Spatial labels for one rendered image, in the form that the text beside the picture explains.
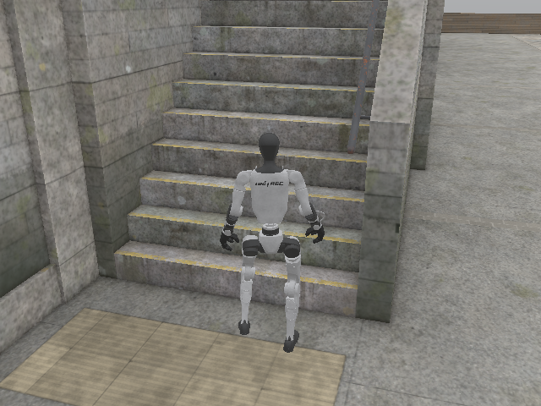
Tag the robot torso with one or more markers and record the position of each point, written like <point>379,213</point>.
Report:
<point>269,193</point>

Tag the right robot upper arm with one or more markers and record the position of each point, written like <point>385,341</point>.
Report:
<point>295,177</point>

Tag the robot right forearm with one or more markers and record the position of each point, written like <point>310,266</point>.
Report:
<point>313,219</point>

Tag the left robot upper arm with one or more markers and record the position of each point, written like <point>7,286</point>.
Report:
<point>238,192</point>

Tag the robot left forearm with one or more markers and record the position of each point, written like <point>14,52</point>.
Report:
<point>229,223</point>

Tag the robot right hand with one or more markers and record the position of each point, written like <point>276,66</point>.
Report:
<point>320,233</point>

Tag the robot left hand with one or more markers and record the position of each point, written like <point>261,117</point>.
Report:
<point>230,239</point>

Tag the right robot thigh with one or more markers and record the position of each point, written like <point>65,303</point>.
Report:
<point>292,253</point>

